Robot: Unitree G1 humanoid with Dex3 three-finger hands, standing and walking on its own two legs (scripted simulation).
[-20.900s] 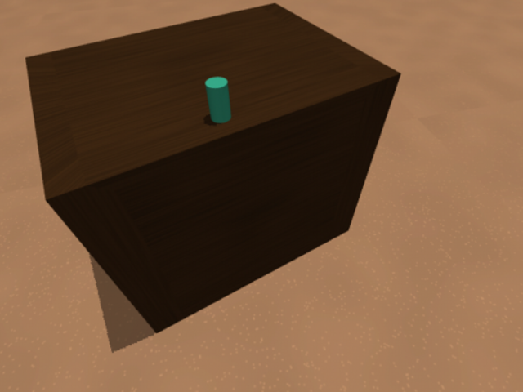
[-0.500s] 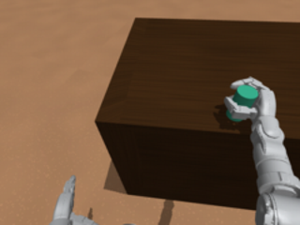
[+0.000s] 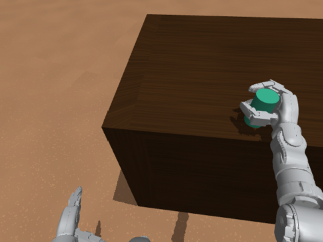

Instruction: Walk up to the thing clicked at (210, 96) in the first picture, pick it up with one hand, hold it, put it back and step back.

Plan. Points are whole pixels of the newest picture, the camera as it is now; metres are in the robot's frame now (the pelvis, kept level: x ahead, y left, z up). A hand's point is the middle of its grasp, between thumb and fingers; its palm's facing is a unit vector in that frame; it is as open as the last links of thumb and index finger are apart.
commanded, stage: open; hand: right
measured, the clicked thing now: (260, 108) +0.43 -0.18 +0.10
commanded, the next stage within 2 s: withdraw in 0.30 s
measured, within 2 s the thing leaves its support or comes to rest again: neither
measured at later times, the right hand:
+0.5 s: hand (258, 106) +0.44 -0.18 +0.11, palm faces +0.11 +0.99 +0.01, open 11.5 cm
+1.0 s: hand out of the picture +0.44 -0.27 +0.26, palm faces +0.26 +0.94 -0.21, open 16.0 cm
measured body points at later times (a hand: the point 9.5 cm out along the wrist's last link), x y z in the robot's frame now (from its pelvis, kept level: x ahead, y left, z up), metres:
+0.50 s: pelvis +0.00 +0.00 +0.00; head +0.04 -0.01 +0.45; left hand +0.15 +0.26 -0.06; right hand +0.42 -0.23 +0.11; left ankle +0.03 +0.13 -0.71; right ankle +0.02 -0.13 -0.71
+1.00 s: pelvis +0.01 +0.00 +0.01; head +0.01 +0.01 +0.46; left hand +0.16 +0.26 -0.05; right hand +0.42 -0.32 +0.27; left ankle +0.03 +0.13 -0.71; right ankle +0.02 -0.13 -0.71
